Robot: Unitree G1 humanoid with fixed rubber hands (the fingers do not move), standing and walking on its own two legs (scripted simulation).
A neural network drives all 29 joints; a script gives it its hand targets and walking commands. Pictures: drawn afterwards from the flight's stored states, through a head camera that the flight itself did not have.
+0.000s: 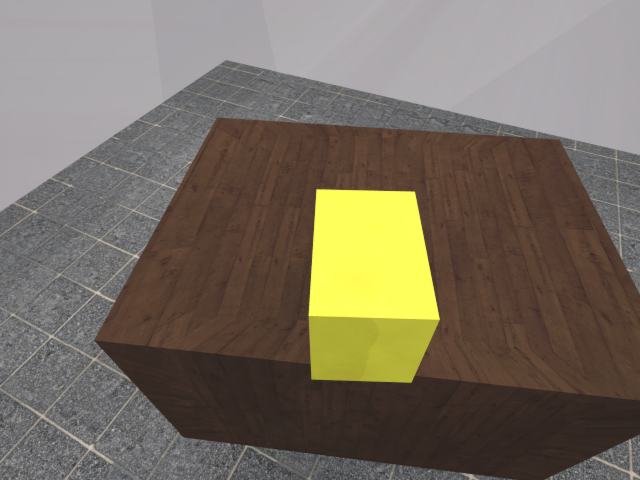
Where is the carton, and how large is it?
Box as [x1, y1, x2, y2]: [309, 189, 439, 382]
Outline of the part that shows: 316,189 309,302 311,379 411,382 439,319 414,192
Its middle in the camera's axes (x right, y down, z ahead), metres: +0.07 +0.07 +0.64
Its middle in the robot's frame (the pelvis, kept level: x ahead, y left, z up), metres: +0.44 -0.04 -0.05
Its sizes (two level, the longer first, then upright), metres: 0.242 0.164 0.201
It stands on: a pedestal, 0.60 m high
